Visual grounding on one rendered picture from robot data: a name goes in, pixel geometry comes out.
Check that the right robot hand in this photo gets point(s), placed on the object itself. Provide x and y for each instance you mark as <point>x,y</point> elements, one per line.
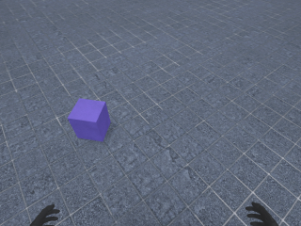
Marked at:
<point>263,215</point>

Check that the left robot hand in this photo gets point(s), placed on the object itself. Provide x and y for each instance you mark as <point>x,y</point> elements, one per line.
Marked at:
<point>42,216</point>

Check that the carton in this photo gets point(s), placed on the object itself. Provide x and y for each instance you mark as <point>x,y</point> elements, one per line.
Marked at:
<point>90,119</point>

